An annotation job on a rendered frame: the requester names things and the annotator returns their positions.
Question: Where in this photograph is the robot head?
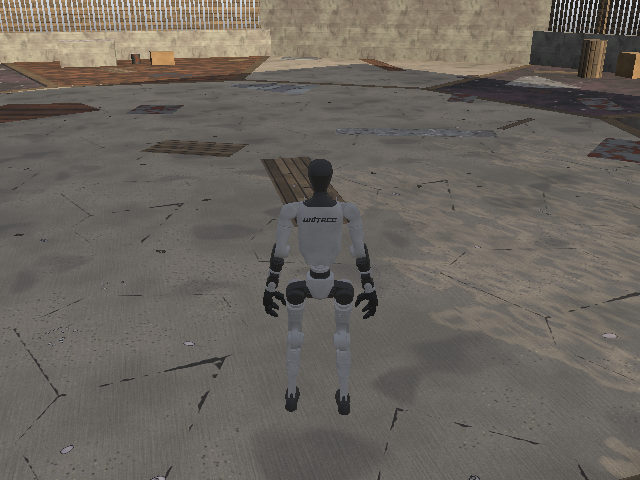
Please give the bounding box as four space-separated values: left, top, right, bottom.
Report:
303 159 337 207

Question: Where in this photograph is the left robot forearm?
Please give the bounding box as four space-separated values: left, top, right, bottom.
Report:
265 243 284 292

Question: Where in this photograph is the robot right upper arm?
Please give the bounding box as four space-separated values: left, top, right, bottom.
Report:
341 202 366 258

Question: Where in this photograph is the robot left upper arm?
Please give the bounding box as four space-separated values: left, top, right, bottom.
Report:
274 202 299 258

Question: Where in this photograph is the robot right foot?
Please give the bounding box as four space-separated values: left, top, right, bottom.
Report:
335 389 350 415

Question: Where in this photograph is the right robot hand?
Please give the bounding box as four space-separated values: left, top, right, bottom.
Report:
355 290 378 319

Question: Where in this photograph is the right robot forearm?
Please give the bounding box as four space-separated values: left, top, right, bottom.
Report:
356 243 375 293

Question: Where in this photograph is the left robot hand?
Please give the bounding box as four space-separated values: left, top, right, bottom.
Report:
263 289 286 317

